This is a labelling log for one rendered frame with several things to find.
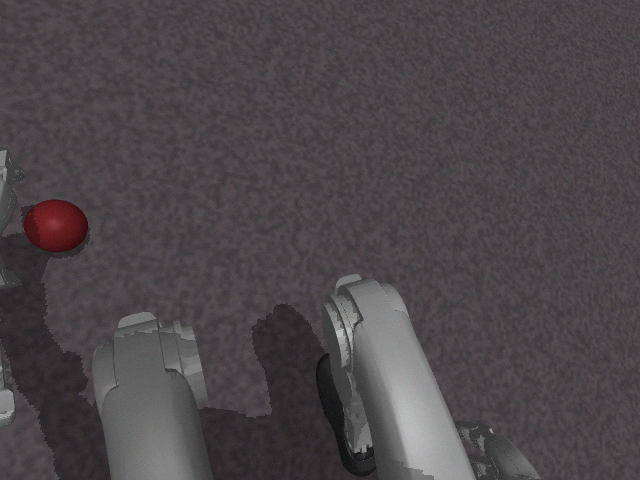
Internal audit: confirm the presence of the left robot hand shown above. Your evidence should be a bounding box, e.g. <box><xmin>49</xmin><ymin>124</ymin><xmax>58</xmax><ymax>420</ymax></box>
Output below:
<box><xmin>0</xmin><ymin>150</ymin><xmax>25</xmax><ymax>290</ymax></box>

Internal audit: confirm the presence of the ball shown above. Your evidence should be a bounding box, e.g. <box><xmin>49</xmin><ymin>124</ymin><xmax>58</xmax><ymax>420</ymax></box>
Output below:
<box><xmin>24</xmin><ymin>200</ymin><xmax>88</xmax><ymax>252</ymax></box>

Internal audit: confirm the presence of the right robot hand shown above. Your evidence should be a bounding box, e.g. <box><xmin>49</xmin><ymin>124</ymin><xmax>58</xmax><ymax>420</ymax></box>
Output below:
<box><xmin>454</xmin><ymin>421</ymin><xmax>541</xmax><ymax>480</ymax></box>

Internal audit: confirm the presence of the left robot arm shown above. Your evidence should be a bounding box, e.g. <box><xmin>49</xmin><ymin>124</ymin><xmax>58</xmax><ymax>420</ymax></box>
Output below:
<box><xmin>0</xmin><ymin>341</ymin><xmax>16</xmax><ymax>428</ymax></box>

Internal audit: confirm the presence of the right robot foot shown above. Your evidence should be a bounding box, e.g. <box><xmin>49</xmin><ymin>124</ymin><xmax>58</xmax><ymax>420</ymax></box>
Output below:
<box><xmin>316</xmin><ymin>353</ymin><xmax>376</xmax><ymax>477</ymax></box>

